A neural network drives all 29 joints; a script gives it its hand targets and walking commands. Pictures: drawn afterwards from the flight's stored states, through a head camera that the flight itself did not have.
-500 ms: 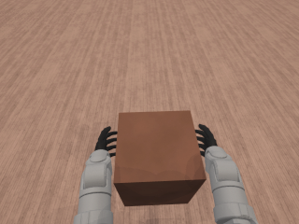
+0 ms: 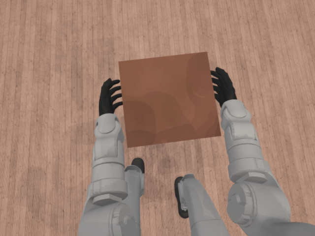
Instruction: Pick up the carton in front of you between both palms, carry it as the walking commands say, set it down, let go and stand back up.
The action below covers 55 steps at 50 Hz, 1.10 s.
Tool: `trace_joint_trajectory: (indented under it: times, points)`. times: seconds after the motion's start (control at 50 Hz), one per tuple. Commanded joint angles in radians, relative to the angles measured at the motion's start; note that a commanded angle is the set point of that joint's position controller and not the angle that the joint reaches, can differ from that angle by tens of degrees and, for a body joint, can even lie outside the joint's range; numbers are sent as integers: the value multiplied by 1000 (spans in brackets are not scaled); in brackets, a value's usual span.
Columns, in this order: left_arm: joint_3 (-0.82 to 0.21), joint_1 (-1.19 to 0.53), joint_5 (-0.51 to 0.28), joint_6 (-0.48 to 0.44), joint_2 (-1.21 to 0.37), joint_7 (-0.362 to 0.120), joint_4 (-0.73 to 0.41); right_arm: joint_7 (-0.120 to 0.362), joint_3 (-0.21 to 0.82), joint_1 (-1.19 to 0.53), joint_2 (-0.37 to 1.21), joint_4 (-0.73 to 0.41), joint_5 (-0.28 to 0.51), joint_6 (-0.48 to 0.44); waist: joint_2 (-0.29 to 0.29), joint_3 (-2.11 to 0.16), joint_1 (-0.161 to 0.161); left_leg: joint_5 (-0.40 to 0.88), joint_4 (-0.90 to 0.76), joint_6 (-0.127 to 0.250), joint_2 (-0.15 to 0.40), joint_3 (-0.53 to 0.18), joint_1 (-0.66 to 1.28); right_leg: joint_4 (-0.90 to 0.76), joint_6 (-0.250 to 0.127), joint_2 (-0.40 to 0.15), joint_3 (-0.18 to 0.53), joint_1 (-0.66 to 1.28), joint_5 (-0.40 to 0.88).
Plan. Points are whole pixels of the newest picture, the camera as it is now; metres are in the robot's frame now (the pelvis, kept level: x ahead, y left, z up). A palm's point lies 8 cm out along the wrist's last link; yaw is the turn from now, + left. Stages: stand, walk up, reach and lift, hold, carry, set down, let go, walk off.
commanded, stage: set down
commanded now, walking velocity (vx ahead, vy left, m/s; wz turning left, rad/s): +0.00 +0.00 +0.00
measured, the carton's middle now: (165, 107) +0.42 +0.00 -0.16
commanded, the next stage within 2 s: none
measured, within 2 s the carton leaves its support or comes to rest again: neither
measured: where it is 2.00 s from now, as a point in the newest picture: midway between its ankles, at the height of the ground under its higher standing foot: (160, 194)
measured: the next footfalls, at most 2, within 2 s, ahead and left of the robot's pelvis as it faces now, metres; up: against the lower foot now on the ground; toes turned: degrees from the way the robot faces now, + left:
none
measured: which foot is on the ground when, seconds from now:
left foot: down 0.00-1.00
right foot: down 0.00-1.00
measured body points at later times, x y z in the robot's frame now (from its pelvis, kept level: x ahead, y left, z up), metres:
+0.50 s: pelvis +0.00 -0.03 -0.12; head +0.27 -0.01 +0.23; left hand +0.45 +0.17 -0.23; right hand +0.49 -0.13 -0.22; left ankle +0.12 +0.11 -0.66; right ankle +0.02 -0.14 -0.66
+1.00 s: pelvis -0.04 -0.02 -0.24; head +0.32 +0.00 +0.04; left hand +0.47 +0.19 -0.39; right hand +0.54 -0.11 -0.38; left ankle +0.12 +0.11 -0.66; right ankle +0.02 -0.14 -0.66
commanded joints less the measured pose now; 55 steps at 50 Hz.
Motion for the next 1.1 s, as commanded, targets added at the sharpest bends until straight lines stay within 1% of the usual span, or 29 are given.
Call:
trace_joint_trajectory:
  times: [0.0,0.02,0.06,0.12,0.16,0.24,0.32,0.44,0.56,0.68,0.92,1.08]
  points:
    - [-636,-561,-134,-34,-800,-144,-23,195,548,-507,795,-61,145,-39,62,-1177,7,466,176,-25,-70,-83,1066,-31,-40,111,-56,-306,174]
    - [-661,-560,-143,-20,-806,-147,-32,195,569,-511,807,-66,156,-24,60,-1205,12,451,195,-28,-74,-71,1026,-10,-38,115,-58,-322,172]
    - [-670,-555,-146,11,-814,-163,-28,199,580,-516,836,-61,161,9,53,-1193,24,374,220,-35,-84,-43,888,23,-31,121,-60,-339,148]
    - [-641,-574,-140,53,-830,-203,13,211,554,-527,894,-17,144,58,40,-1109,31,230,246,-40,-99,-1,647,61,-23,121,-62,-366,100]
    - [-611,-597,-135,77,-830,-227,42,216,528,-540,915,17,132,83,36,-1077,33,184,271,-39,-104,17,535,85,-19,120,-60,-394,90]
    - [-544,-639,-123,99,-809,-259,99,209,487,-575,923,70,120,108,25,-1055,45,171,332,-36,-112,41,369,135,-14,123,-57,-448,106]
    - [-486,-679,-114,96,-778,-275,139,185,463,-624,917,102,120,107,3,-1069,61,179,399,-36,-118,54,231,192,-5,126,-52,-490,136]
    - [-449,-750,-126,84,-737,-284,163,139,479,-713,899,99,142,91,-24,-1155,88,201,500,-41,-121,73,87,289,9,135,-53,-523,189]
    - [-449,-840,-159,87,-706,-284,148,109,521,-806,874,77,174,89,-35,-1242,105,215,598,-49,-116,89,12,389,13,143,-65,-565,201]
    - [-446,-942,-182,99,-673,-275,139,99,534,-901,829,81,195,99,-28,-1267,114,190,686,-56,-109,98,-30,480,7,147,-83,-652,145]
    - [-397,-1131,-201,103,-577,-237,163,105,507,-1068,714,164,229,107,-12,-1208,138,123,829,-59,-89,94,-50,641,-9,145,-113,-891,-10]
    - [-388,-1246,-246,81,-499,-228,177,101,519,-1166,634,220,273,90,-10,-1159,158,140,939,-62,-70,95,-45,747,-15,130,-123,-979,-46]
